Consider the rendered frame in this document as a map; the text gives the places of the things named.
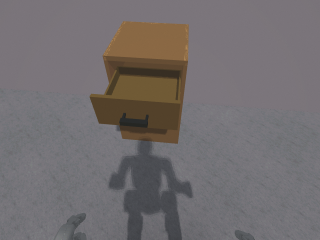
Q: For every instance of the robot right hand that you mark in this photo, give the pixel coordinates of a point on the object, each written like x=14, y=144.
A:
x=241, y=235

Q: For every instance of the robot left hand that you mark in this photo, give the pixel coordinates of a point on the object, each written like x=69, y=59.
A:
x=66, y=231

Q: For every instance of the cabinet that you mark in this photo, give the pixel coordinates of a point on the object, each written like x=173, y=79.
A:
x=150, y=45

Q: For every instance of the handle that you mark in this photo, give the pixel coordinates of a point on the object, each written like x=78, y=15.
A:
x=143, y=123

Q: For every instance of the drawer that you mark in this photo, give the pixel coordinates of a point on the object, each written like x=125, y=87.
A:
x=139, y=91

